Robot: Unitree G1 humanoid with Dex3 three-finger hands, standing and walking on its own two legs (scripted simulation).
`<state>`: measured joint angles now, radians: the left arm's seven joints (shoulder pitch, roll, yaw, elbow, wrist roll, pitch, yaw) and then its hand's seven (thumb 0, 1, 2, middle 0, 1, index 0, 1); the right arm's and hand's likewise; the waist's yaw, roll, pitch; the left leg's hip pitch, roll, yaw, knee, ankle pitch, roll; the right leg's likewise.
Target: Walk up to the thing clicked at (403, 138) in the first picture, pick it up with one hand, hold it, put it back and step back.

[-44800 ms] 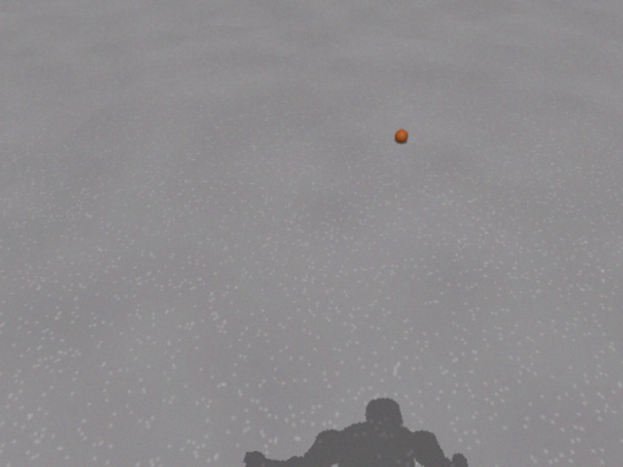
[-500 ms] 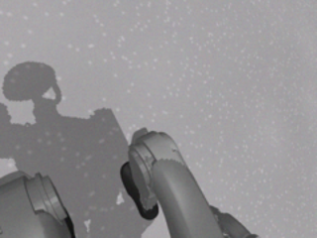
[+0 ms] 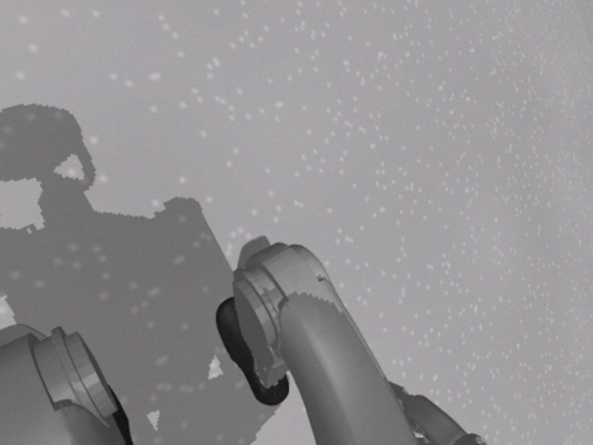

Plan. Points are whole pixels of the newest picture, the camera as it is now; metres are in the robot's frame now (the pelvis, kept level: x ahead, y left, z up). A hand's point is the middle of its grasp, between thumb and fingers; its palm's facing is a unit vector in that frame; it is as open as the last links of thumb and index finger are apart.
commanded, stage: open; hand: left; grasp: from above
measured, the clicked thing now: out of the picture +0.48 +0.32 -0.28
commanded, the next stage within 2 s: withdraw in 0.66 s
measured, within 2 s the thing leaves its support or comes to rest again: neither
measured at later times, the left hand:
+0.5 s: hand out of the picture +0.47 +0.31 -0.25, palm faces -0.44 -0.14 -0.89, open 13.7 cm
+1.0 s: hand out of the picture +0.49 +0.32 -0.22, palm faces -0.35 -0.12 -0.93, open 14.0 cm
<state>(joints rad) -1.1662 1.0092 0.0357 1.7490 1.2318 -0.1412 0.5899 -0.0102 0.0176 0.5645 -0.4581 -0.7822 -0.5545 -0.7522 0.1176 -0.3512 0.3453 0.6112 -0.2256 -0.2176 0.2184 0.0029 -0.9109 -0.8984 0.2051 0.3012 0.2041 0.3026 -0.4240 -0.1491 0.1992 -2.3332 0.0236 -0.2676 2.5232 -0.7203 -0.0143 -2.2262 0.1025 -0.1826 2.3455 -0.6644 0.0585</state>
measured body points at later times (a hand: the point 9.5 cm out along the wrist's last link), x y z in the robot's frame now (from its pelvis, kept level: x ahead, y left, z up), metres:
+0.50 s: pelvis +0.00 +0.00 +0.01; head +0.29 +0.13 +0.32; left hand +0.49 +0.32 -0.20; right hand +0.05 -0.25 -0.05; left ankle +0.06 +0.13 -0.28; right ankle +0.11 -0.11 -0.28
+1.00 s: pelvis +0.00 +0.00 +0.01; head +0.28 +0.13 +0.33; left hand +0.50 +0.32 -0.17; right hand +0.05 -0.25 -0.05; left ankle +0.06 +0.13 -0.28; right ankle +0.11 -0.11 -0.28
